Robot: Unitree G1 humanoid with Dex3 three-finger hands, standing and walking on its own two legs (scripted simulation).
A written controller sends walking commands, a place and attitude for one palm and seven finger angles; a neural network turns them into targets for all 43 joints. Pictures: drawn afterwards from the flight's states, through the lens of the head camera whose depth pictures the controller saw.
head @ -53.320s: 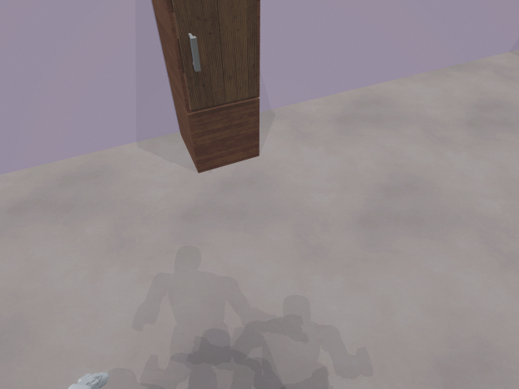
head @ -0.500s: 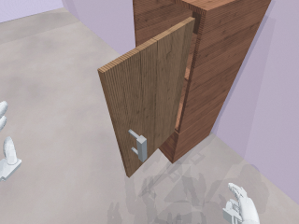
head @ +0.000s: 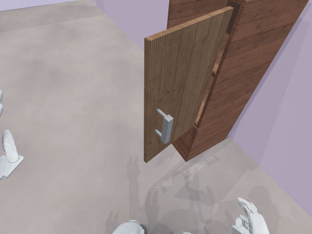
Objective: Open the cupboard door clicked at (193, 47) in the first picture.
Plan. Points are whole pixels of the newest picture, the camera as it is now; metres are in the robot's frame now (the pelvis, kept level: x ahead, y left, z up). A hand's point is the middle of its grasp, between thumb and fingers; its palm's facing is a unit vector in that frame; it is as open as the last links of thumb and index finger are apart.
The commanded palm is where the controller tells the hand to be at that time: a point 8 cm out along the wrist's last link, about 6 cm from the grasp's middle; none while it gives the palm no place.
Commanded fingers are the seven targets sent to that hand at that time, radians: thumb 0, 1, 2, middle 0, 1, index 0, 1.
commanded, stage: step back with the hand held close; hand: left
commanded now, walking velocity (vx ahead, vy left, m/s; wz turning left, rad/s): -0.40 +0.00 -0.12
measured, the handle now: (162, 126) +0.47 +0.01 -0.05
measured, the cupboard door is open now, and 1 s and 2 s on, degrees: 100 100 100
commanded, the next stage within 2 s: stop stepping back and stand still in 0.20 s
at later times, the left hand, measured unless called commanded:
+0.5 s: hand out of the picture +0.12 +0.26 +0.19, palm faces +0.36 -0.85 -0.37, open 7.4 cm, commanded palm +0.06 +0.29 +0.19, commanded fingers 0.00 0.90 0.90 -0.20 -0.30 -0.20 -0.30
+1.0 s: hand out of the picture +0.00 +0.29 +0.18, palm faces +0.42 -0.83 -0.37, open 7.4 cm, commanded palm -0.07 +0.33 +0.19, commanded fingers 0.00 0.90 0.90 -0.20 -0.30 -0.20 -0.30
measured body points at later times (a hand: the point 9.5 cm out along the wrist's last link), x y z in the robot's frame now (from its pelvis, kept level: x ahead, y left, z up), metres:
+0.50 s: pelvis -0.12 +0.01 +0.00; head -0.13 +0.04 +0.45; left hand +0.09 +0.30 +0.21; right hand +0.03 -0.24 -0.06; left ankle +0.01 +0.07 -0.72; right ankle -0.24 -0.11 -0.69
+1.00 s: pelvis -0.23 +0.04 +0.01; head -0.25 +0.05 +0.46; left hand -0.02 +0.33 +0.20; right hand -0.13 -0.22 -0.08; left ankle -0.25 +0.17 -0.72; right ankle -0.19 -0.04 -0.70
